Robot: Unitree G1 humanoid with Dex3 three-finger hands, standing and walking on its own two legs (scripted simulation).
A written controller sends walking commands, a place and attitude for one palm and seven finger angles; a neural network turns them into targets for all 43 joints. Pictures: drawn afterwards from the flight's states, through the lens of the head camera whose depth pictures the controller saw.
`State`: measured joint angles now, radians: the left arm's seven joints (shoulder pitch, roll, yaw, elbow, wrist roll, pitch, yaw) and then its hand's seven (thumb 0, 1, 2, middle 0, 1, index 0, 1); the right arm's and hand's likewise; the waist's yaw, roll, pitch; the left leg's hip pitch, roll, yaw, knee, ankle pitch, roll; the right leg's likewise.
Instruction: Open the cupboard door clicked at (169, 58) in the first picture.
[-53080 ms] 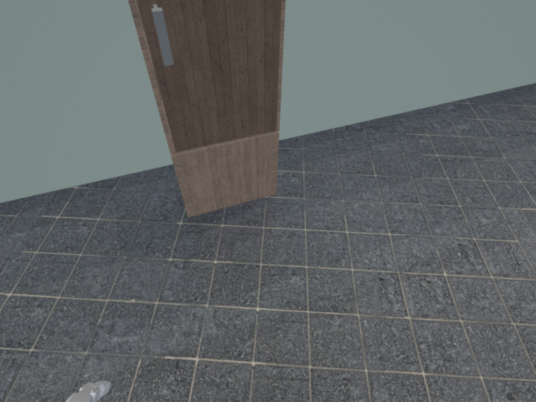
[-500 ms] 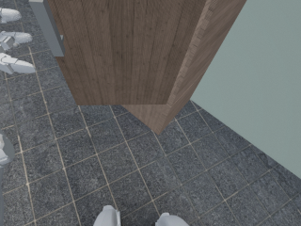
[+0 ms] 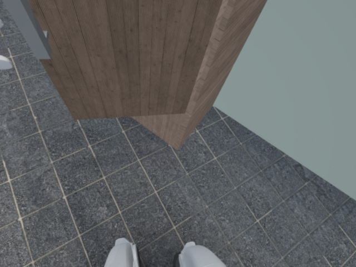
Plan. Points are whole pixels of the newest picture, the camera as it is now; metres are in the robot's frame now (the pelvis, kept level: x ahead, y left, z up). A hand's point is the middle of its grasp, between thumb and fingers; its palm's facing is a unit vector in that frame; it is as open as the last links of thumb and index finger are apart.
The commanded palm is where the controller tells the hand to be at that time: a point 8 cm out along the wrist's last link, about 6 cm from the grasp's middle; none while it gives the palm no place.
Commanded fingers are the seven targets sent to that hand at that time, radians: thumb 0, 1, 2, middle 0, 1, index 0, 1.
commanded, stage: slide the fingers in behind the handle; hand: left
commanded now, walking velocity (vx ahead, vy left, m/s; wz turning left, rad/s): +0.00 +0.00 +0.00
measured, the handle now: (29, 15) +0.59 +0.22 +0.14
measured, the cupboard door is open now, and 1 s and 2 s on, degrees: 44 44 44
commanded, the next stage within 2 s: close the thumb around the handle in 1.66 s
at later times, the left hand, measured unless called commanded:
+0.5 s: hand (1, 33) +0.55 +0.26 +0.14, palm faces +0.04 -1.00 +0.01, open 14.0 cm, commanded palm +0.54 +0.28 +0.14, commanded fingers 0.00 -0.50 0.30 -0.30 -1.20 -0.30 -1.20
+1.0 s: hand (24, 37) +0.53 +0.21 +0.15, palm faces +0.05 -1.00 +0.01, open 14.0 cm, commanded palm +0.51 +0.25 +0.14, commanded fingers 0.00 -0.50 0.30 -0.30 -1.20 -0.30 -1.20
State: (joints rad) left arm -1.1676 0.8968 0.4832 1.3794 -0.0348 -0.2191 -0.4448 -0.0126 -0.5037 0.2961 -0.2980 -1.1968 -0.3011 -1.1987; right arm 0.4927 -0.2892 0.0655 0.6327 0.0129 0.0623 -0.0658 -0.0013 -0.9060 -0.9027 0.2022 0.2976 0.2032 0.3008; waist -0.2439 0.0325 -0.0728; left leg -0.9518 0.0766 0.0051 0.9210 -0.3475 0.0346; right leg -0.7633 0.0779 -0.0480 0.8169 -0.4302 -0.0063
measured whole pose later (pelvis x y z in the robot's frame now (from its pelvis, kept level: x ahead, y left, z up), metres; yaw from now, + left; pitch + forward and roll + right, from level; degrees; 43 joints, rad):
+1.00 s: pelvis +0.00 -0.02 +0.01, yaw +1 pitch +18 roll -4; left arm -1.07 0.66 0.43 1.28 -0.07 -0.23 -0.30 -0.01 -0.50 0.30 -0.29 -1.19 -0.30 -1.20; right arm 0.45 -0.29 0.03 0.64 0.01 0.05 -0.02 0.00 -0.91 -0.90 0.20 0.30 0.20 0.30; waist -0.21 0.04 -0.10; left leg -0.87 0.07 0.00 0.89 -0.34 0.01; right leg -0.69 0.07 -0.05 0.81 -0.44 -0.03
